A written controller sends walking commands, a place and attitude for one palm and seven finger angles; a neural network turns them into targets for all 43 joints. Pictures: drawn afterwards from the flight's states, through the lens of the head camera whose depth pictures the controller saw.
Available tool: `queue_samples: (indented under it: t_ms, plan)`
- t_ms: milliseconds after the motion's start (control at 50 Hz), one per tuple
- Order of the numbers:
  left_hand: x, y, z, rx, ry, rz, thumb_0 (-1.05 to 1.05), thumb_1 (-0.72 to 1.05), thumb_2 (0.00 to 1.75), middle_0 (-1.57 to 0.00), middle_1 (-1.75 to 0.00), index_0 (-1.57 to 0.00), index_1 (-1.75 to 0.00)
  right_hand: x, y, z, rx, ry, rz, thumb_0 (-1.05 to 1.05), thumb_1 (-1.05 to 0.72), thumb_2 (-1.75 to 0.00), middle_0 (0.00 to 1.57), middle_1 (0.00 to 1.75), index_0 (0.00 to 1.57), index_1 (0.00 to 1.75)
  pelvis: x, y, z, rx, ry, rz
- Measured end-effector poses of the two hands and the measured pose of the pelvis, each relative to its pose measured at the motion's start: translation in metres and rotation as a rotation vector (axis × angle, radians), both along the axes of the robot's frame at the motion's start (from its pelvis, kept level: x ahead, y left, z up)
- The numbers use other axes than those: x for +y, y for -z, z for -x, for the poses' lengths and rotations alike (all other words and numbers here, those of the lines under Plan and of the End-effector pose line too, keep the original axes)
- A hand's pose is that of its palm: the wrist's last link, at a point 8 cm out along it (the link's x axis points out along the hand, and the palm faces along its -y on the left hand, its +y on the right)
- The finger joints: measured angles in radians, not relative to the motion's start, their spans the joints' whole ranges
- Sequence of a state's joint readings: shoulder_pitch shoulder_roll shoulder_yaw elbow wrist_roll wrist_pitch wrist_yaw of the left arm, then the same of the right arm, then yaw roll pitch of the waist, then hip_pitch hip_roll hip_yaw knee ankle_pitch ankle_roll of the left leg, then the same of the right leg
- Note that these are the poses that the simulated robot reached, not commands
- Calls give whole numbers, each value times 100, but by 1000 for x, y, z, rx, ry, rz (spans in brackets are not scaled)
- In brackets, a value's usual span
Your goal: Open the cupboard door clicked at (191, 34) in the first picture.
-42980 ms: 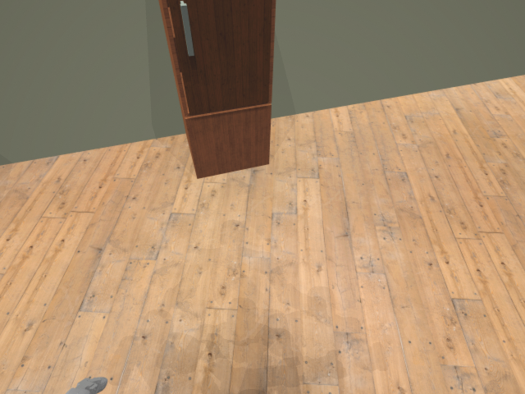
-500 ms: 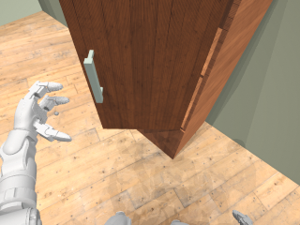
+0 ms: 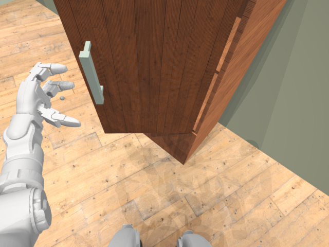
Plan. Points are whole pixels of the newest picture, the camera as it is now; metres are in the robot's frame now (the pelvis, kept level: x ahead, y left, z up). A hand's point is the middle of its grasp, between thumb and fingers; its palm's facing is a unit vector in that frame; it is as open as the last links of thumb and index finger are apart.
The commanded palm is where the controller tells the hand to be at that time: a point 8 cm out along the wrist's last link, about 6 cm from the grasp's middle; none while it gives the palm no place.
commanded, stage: move the hooked fingers beside the handle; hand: left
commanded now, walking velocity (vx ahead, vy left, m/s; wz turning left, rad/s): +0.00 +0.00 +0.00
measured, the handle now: (94, 75) +0.52 +0.18 +0.07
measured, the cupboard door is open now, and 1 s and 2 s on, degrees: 42 42 42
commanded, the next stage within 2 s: slide the fingers in behind the handle in 1.06 s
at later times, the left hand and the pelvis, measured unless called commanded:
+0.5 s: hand (68, 88) +0.48 +0.23 +0.06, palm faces +0.02 -1.00 +0.00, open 14.0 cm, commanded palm +0.45 +0.29 +0.07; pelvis +0.01 -0.01 -0.01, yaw -1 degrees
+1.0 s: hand (65, 91) +0.48 +0.24 +0.06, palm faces +0.01 -1.00 +0.00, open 14.0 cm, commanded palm +0.45 +0.29 +0.07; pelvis +0.01 +0.00 -0.01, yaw -1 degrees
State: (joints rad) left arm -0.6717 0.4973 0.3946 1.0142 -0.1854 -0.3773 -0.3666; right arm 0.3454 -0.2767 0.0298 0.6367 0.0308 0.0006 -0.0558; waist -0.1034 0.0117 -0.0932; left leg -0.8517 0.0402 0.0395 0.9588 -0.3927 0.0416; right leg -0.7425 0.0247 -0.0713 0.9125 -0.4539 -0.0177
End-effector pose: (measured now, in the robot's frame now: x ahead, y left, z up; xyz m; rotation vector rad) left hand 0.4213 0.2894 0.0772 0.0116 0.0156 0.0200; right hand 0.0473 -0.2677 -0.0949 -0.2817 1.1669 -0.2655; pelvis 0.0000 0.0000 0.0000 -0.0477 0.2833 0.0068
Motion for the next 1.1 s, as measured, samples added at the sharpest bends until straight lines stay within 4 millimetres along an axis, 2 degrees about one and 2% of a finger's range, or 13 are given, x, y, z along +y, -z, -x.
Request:
queue_samples:
  t_ms: [200,380,500,660,860,980,1100]
  plan:
    - [-4,4,-24,16,-9,2,-2,-50,30,-30,-120,-30,-120,-4,4,29,93,53,-2,0,-91,-89,21,30,21,30,-4,4,-2,30,13,1]
    - [-4,3,-39,12,1,-3,-2,-50,30,-30,-120,-30,-120,-5,4,41,143,81,-2,0,-91,-89,21,30,21,30,-5,6,-5,52,19,5]
    - [-2,12,-39,39,-5,9,-2,-50,30,-30,-120,-30,-120,-5,4,36,142,82,-4,0,-91,-89,21,30,21,30,-5,6,-9,58,23,5]
    - [5,7,-31,3,-6,2,-2,-50,30,-30,-120,-30,-120,-2,2,19,110,70,-10,0,-91,-89,21,30,21,30,-3,3,-14,50,22,8]
    - [7,12,-28,17,-1,10,-2,-50,30,-30,-120,-30,-120,2,3,-3,68,22,2,0,-91,-89,21,30,21,30,1,6,-12,47,7,14]
    - [4,13,-32,13,7,16,-2,-50,30,-30,-120,-30,-120,4,4,-3,71,20,0,0,-91,-89,21,30,21,30,3,7,-11,50,8,16]
    - [2,13,-33,20,3,16,-2,-50,30,-30,-120,-30,-120,8,4,6,85,33,-9,0,-91,-89,21,30,21,30,5,6,-10,48,12,16]
